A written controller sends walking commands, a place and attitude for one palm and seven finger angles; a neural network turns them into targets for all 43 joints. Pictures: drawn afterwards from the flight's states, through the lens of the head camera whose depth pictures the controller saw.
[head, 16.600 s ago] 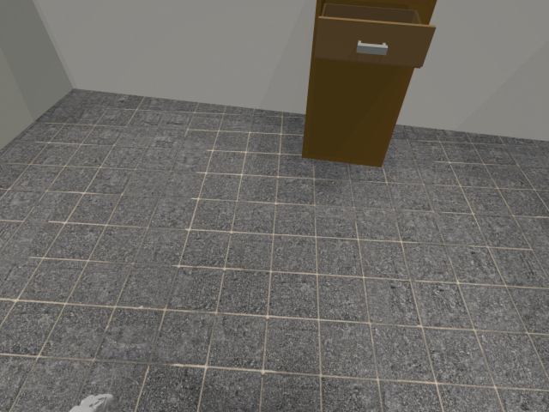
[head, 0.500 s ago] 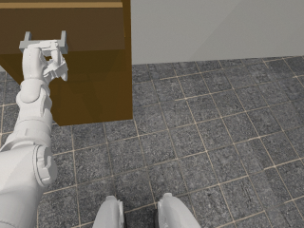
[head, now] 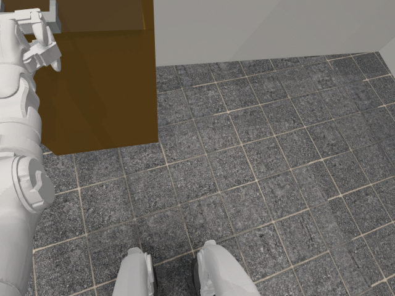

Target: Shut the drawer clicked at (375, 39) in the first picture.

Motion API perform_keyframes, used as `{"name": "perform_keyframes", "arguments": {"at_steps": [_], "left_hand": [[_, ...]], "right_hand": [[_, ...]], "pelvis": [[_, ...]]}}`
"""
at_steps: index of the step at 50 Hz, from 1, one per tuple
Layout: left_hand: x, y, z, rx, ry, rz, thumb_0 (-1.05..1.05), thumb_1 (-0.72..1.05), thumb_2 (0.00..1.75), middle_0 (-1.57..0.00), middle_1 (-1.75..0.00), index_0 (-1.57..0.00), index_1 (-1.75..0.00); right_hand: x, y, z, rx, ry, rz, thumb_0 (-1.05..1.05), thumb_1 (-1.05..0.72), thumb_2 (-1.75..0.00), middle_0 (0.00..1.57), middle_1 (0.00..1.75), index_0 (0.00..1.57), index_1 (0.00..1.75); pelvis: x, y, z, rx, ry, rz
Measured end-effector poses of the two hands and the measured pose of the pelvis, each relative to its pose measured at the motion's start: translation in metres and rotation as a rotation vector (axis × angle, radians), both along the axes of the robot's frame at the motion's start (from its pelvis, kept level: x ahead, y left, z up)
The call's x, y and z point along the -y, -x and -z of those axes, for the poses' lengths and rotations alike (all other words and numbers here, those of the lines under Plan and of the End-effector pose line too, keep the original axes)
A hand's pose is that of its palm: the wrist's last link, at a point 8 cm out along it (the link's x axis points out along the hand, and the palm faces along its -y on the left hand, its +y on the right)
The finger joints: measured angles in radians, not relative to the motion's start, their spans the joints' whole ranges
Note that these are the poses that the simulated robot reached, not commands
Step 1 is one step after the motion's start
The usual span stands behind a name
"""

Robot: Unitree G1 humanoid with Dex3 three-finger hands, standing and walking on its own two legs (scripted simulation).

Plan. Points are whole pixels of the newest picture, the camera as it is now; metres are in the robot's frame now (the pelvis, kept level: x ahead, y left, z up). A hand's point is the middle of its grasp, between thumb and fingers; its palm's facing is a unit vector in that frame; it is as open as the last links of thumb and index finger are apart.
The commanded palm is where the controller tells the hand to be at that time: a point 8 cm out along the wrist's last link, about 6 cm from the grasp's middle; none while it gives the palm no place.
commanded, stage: push the drawer shut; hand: left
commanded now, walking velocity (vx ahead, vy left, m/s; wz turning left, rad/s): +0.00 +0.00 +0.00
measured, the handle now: (26, 14) +0.64 +0.24 +0.08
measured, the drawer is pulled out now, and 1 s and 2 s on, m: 0.01 0.00 0.00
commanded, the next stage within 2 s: pull the fist back off the drawer in 0.32 s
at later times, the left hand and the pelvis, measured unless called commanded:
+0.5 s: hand (44, 41) +0.58 +0.20 +0.08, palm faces +0.04 -1.00 -0.03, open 3.4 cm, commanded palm +0.60 +0.21 +0.08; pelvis -0.03 +0.01 -0.02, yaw +0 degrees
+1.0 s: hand (50, 44) +0.57 +0.19 +0.08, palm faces +0.07 -1.00 -0.02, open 3.3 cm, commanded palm +0.53 +0.21 +0.08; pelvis -0.01 +0.01 +0.00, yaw -1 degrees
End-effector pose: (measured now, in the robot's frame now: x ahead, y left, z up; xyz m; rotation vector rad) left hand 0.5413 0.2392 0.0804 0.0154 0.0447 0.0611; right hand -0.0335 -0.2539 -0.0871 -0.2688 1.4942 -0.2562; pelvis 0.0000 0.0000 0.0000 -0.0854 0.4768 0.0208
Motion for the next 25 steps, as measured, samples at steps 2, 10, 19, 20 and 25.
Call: {"name": "perform_keyframes", "arguments": {"at_steps": [2,10,19,20,25], "left_hand": [[0.000,-0.005,0.000,-0.003,0.000,-0.001,0.07,0.82,0.90,-1.40,-1.60,-1.40,-1.60],[-0.008,-0.009,0.000,-0.007,-0.007,0.006,0.06,0.73,0.91,-1.40,-1.60,-1.40,-1.60],[-0.015,-0.012,0.000,-0.010,-0.015,0.012,0.06,0.64,0.91,-1.40,-1.60,-1.40,-1.60],[-0.016,-0.012,0.000,-0.008,-0.015,0.013,0.06,0.64,0.91,-1.40,-1.60,-1.40,-1.60],[-0.016,-0.013,0.000,-0.001,-0.015,0.018,0.07,0.63,0.91,-1.40,-1.60,-1.40,-1.60]], "right_hand": [[-0.002,0.004,0.000,-0.011,0.001,0.005,0.00,-0.90,-0.90,0.20,0.30,0.20,0.30],[-0.009,0.021,-0.001,-0.049,0.001,0.012,0.00,-0.90,-0.90,0.20,0.30,0.20,0.30],[-0.011,0.036,-0.002,-0.050,0.034,0.002,0.00,-0.90,-0.90,0.20,0.30,0.20,0.30],[-0.011,0.037,-0.002,-0.050,0.038,0.001,0.00,-0.90,-0.90,0.20,0.30,0.20,0.30],[-0.013,0.046,-0.003,-0.053,0.049,-0.005,0.00,-0.90,-0.90,0.20,0.30,0.20,0.30]], "pelvis": [[-0.001,0.000,0.001,-0.007,0.003,0.000],[-0.004,0.005,0.005,-0.021,0.014,-0.004],[-0.006,0.017,0.013,-0.038,0.031,-0.015],[-0.006,0.019,0.013,-0.040,0.033,-0.016],[-0.008,0.026,0.016,-0.046,0.038,-0.017]]}}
